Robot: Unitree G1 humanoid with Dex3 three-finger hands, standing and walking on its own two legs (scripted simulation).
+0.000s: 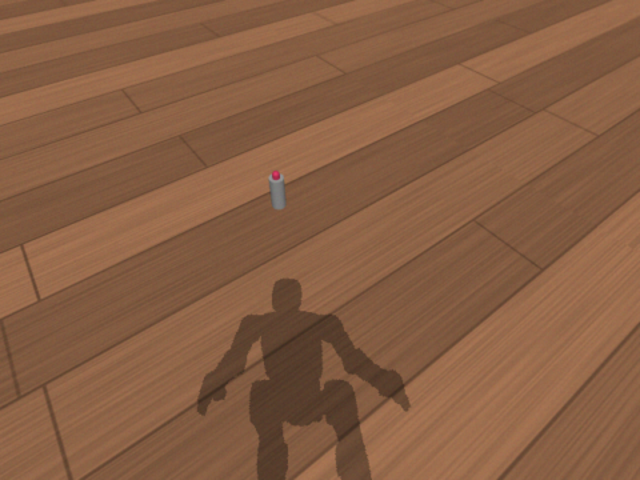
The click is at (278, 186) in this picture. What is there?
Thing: necked bottle
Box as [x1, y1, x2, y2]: [269, 171, 285, 209]
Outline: 273,171 269,176 272,206 274,208 279,209 284,207 285,205 283,176 277,171
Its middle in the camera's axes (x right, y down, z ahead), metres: -0.18 -0.24 +1.73
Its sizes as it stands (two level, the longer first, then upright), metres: 0.066 0.066 0.195
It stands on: the floor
